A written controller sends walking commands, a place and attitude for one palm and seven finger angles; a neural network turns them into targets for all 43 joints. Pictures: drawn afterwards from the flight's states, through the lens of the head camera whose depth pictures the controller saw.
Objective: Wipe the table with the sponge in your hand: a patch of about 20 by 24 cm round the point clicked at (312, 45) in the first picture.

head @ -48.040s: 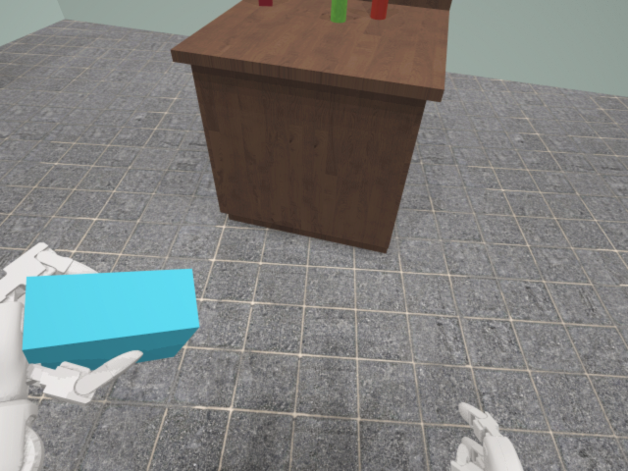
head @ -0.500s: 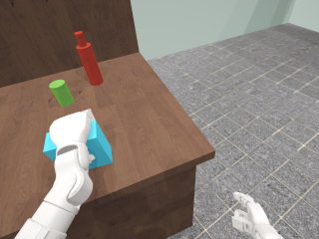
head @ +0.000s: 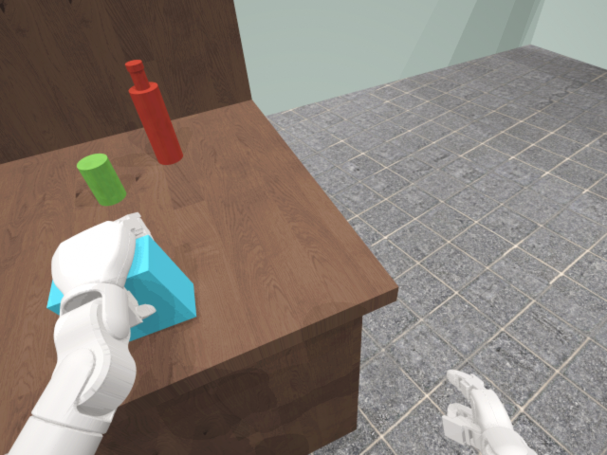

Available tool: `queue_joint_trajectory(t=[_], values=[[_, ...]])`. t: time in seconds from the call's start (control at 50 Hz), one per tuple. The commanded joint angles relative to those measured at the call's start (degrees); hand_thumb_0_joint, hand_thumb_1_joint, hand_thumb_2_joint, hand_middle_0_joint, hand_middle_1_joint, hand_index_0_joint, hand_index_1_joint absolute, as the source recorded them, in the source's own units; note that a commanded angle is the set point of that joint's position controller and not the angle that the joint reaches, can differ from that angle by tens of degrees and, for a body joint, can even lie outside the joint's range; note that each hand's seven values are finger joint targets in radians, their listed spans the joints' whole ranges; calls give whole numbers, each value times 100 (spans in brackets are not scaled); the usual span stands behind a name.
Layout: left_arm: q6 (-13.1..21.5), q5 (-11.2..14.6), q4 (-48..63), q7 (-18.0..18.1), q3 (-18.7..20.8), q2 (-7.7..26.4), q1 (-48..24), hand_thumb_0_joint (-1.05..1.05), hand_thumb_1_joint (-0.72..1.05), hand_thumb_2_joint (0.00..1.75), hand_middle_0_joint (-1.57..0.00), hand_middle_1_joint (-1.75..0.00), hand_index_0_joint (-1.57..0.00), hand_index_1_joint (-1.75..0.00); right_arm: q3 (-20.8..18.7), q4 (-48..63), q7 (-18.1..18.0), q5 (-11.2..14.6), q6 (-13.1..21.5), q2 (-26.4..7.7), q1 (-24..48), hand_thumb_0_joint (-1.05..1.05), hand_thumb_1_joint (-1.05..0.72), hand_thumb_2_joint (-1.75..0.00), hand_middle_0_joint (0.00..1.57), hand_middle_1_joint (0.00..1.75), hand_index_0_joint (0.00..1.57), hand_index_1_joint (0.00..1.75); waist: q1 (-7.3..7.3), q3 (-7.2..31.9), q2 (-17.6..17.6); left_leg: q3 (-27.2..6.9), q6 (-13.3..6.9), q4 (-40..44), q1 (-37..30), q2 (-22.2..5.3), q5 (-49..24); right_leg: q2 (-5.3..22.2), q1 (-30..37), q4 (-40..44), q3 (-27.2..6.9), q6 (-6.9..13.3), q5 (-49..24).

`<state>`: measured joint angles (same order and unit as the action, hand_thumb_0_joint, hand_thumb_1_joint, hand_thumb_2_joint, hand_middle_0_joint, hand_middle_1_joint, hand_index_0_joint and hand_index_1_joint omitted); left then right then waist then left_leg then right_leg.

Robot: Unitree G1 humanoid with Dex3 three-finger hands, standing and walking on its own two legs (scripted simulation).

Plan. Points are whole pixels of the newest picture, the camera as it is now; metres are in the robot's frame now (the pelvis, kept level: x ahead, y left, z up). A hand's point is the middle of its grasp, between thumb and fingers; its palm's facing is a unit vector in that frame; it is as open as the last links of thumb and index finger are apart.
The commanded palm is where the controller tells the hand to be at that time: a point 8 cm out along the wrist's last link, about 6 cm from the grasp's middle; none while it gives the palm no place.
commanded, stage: slide back across to the middle lane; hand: left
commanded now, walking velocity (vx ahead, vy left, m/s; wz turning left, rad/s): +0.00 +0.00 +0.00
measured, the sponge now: (139, 301) +0.28 +0.27 +0.07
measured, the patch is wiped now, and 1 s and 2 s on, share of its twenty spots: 1.00 1.00 1.00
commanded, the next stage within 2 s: wipe forward along the middle lane in 0.24 s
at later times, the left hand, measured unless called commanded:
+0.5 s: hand (78, 307) +0.24 +0.31 +0.12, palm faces +0.03 -0.07 -1.00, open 9.8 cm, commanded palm +0.21 +0.32 +0.17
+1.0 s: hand (80, 277) +0.28 +0.34 +0.12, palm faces -0.08 -0.02 -1.00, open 9.8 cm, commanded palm +0.27 +0.35 +0.15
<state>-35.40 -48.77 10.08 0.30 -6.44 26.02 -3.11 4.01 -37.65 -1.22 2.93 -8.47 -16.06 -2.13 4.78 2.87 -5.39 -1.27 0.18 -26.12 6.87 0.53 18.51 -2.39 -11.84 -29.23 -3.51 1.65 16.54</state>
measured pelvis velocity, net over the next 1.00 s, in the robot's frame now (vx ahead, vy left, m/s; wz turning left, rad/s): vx -0.04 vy -0.01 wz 0.06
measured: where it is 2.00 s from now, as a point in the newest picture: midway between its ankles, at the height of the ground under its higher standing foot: outside the picture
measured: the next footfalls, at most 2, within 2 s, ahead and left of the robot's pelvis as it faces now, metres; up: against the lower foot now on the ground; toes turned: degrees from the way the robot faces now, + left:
none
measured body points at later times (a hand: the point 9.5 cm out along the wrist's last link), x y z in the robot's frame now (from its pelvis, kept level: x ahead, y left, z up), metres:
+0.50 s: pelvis -0.01 +0.00 +0.00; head -0.02 -0.05 +0.45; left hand +0.23 +0.31 +0.18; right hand +0.22 -0.21 -0.09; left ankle -0.05 +0.13 -0.74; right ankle -0.01 -0.11 -0.74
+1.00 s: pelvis -0.04 -0.01 +0.00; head -0.03 -0.05 +0.45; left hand +0.28 +0.33 +0.17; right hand +0.14 -0.25 -0.12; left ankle -0.05 +0.13 -0.74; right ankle -0.01 -0.11 -0.74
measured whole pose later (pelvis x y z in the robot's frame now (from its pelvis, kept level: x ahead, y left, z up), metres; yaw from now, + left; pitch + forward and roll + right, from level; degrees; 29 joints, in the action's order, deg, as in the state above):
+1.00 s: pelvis -0.04 -0.01 +0.00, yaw +3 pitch +1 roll +0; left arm -13.7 -53.3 -27.5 -5.5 -1.2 34.3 -23.7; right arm 2.3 -41.7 -6.2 2.7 -4.2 -17.5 -8.9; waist 3.5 1.8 -4.8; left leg -4.8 0.8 -26.1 13.1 0.5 14.4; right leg -2.2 -15.8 -26.7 0.0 2.4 12.1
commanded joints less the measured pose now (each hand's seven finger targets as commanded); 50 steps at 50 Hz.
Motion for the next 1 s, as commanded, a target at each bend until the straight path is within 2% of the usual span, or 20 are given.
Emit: queue_joint_trajectory(t=[0.0, 0.04, 0.06, 0.18, 0.24, 0.34, 0.4, 0.44, 0.5, 0.54, 0.56, 0.62, 0.7, 0.74, 0.76, 0.82, 0.84, 0.9, 0.94, 0.98], values=[[-164, -96, 565, -2, 1038, 1466, -149, 0, 10, 130, -120, -160, -120, -160, -253, 1019, -77, -2, 275, -552, 1209, 0, -90, -90, 20, 30, 20, 30, 341, 844, 617, 75, -183, 209, 523, 185, -2269, 42, 1267, 215, -98, 182, -2388], [-171, -93, 816, -15, 1270, 1717, -104, 0, 10, 130, -120, -160, -120, -160, -272, 1056, -90, -22, 260, -585, 1252, 0, -90, -90, 20, 30, 20, 30, 399, 893, 439, 43, -201, 198, 466, 204, -2324, 27, 1276, 222, -189, 208, -2424], [-164, -77, 814, -30, 1133, 1558, -100, 0, 10, 130, -120, -160, -120, -160, -274, 1064, -96, -13, 272, -563, 1226, 0, -90, -90, 20, 30, 20, 30, 331, 866, 545, 79, -208, 186, 481, 206, -2339, 56, 1286, 203, -122, 180, -2458], [-96, -93, 772, -192, 1064, 1587, -115, 0, 10, 130, -120, -160, -120, -160, -308, 1029, -176, -8, 359, -600, 1159, 0, -90, -90, 20, 30, 20, 30, 251, 666, 528, 42, -259, 229, 398, 209, -2171, 43, 1054, 352, -32, 155, -2106], [7, -192, 563, -294, 1192, 1869, -319, 0, 10, 130, -120, -160, -120, -160, -316, 960, -246, -12, 407, -661, 1180, 0, -90, -90, 20, 30, 20, 30, 213, 610, 563, -1, -269, 259, 384, 222, -1944, 17, 928, 458, -128, 160, -1813], [310, -333, 349, -425, 1208, 1988, -497, 0, 10, 130, -120, -160, -120, -160, -313, 890, -307, -39, 492, -658, 1159, 0, -90, -90, 20, 30, 20, 30, 208, 732, 459, -6, -268, 295, 323, 243, -1859, 21, 916, 519, -63, 157, -1645], [544, -338, -66, -402, 1076, 1848, -804, 0, 10, 130, -120, -160, -120, -160, -317, 793, -361, -65, 533, -647, 980, 0, -90, -90, 20, 30, 20, 30, 127, 610, 608, 15, -250, 338, 371, 227, -1820, 48, 846, 577, 113, 138, -1599], [701, -372, -57, -351, 1338, 2087, -868, 0, 10, 130, -120, -160, -120, -160, -330, 800, -367, -84, 578, -665, 995, 0, -90, -90, 20, 30, 20, 30, 215, 751, 510, -17, -245, 357, 308, 241, -1773, 13, 861, 617, 1, 174, -1529], [887, -382, -566, -305, 1130, 1885, -1156, 0, 10, 130, -120, -160, -120, -160, -333, 694, -421, -84, 587, -659, 857, 0, -90, -90, 20, 30, 20, 30, 102, 549, 683, 31, -216, 408, 408, 231, -1623, 44, 746, 690, 156, 139, -1358], [948, -442, -799, -275, 1225, 2040, -1449, 0, 10, 130, -120, -160, -120, -160, -336, 667, -440, -78, 620, -691, 852, 0, -90, -90, 20, 30, 20, 30, 94, 468, 649, 28, -214, 439, 410, 229, -1422, 17, 586, 780, 85, 156, -1077], [984, -484, -986, -273, 995, 1855, -1716, 0, 10, 130, -120, -160, -120, -160, -329, 649, -453, -78, 639, -688, 794, 0, -90, -90, 20, 30, 20, 30, 35, 464, 671, 69, -211, 448, 457, 236, -1401, 59, 572, 768, 207, 134, -1045], [1076, -506, -1460, -275, 921, 1840, -1912, 0, 10, 130, -120, -160, -120, -160, -351, 575, -479, -67, 643, -713, 717, 0, -90, -90, 20, 30, 20, 30, 45, 396, 672, 63, -199, 508, 529, 249, -1215, 60, 525, 836, 253, 126, -848], [1234, -565, -2079, -307, 836, 1876, -2372, 0, 10, 130, -120, -160, -120, -160, -360, 483, -518, -51, 673, -746, 571, 0, -90, -90, 20, 30, 20, 30, -50, 461, 782, 105, -212, 497, 606, 265, -1007, 74, 479, 900, 252, 95, -685], [1348, -627, -2375, -312, 981, 2098, -2643, 0, 10, 130, -120, -160, -120, -160, -357, 463, -533, -44, 681, -777, 514, 0, -90, -90, 20, 30, 20, 30, -51, 481, 773, 84, -210, 526, 676, 260, -799, 51, 400, 948, 188, 114, -424], [1429, -652, -2479, -336, 714, 1836, -2802, 0, 10, 130, -120, -160, -120, -160, -362, 472, -539, -39, 706, -755, 432, 0, -90, -90, 20, 30, 20, 30, -113, 530, 842, 110, -220, 490, 700, 281, -820, 78, 400, 913, 280, 89, -469], [1674, -671, -2980, -352, 852, 2028, -2900, 0, 10, 130, -120, -160, -120, -160, -399, 396, -556, -43, 700, -799, 255, 0, -90, -90, 20, 30, 20, 30, -118, 536, 947, 117, -230, 442, 828, 288, -732, 77, 398, 915, 249, 71, -497], [1755, -695, -3126, -337, 1095, 2294, -2924, 0, 10, 130, -120, -160, -120, -160, -399, 404, -550, -44, 702, -818, 227, 0, -90, -90, 20, 30, 20, 30, -78, 530, 932, 88, -231, 447, 889, 275, -660, 71, 387, 939, 158, 95, -420], [1996, -682, -3588, -345, 865, 2097, -3128, 0, 10, 130, -120, -160, -120, -160, -415, 388, -565, -23, 696, -822, 52, 0, -90, -90, 20, 30, 20, 30, -171, 351, 1004, 125, -233, 424, 1088, 284, -423, 92, 248, 943, 230, 46, -215], [2144, -746, -3836, -314, 1081, 2435, -3361, 0, 10, 130, -120, -160, -120, -160, -419, 383, -571, -24, 694, -860, -12, 0, -90, -90, 20, 30, 20, 30, -151, 393, 850, 108, -235, 402, 1194, 287, -359, 93, 211, 946, 146, 75, -146], [2279, -778, -4190, -288, 943, 2309, -3475, 0, 10, 130, -120, -160, -120, -160, -448, 338, -564, -2, 683, -857, -182, 0, -90, -90, 20, 30, 20, 30, -228, 328, 959, 138, -240, 343, 1295, 293, -266, 90, 102, 930, 193, 47, -50]])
